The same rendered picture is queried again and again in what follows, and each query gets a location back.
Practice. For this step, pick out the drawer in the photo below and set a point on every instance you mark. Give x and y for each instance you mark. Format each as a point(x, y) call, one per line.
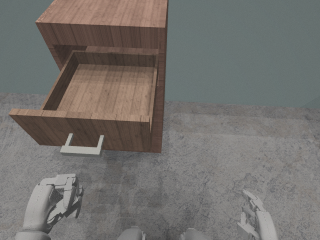
point(98, 93)

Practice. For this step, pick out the left robot thigh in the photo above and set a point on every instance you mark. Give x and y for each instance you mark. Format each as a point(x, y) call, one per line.
point(132, 234)

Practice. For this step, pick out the right robot shin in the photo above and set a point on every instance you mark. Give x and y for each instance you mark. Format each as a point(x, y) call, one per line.
point(191, 229)

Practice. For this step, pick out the right robot hand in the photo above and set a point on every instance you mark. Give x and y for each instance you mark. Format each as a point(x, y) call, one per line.
point(261, 225)

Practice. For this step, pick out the left robot hand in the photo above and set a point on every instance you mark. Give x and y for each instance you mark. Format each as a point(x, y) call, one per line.
point(63, 192)

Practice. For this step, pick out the handle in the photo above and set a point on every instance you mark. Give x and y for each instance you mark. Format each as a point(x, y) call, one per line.
point(82, 151)

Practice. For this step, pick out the cabinet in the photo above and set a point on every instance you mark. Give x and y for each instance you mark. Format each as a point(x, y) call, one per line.
point(124, 26)

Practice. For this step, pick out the left robot forearm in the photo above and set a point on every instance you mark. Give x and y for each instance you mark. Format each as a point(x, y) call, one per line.
point(31, 235)

